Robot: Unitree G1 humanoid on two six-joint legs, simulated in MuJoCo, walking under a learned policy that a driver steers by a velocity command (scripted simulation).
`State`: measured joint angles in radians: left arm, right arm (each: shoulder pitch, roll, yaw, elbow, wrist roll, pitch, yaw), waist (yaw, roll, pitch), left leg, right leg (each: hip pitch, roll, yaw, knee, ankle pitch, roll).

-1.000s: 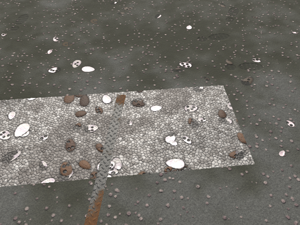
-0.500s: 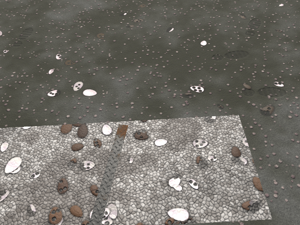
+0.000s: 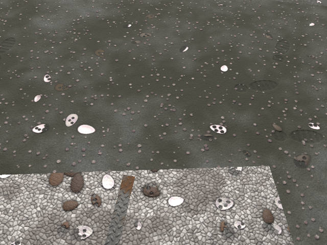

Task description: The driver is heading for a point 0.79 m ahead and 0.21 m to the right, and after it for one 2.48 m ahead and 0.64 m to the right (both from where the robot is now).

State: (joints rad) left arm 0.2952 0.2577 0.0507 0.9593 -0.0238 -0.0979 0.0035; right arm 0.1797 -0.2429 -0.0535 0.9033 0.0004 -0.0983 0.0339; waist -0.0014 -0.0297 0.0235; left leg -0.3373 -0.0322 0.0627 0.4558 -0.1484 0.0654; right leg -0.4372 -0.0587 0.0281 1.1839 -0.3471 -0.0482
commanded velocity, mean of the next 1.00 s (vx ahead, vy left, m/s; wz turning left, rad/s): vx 0.50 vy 0.00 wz -0.05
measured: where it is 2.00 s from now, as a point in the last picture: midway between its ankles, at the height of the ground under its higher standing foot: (179, 154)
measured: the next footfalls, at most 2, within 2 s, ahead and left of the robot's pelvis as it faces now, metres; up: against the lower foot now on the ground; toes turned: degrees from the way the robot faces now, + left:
right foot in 0.42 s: +0.41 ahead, -0.15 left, +0.00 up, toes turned -3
left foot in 0.96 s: +0.71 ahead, +0.09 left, +0.00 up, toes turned -2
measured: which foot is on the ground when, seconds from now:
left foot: down 0.00-0.44, up 0.46-0.94, down 0.96-1.00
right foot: up 0.00-0.40, down 0.42-0.98, up 1.00-1.00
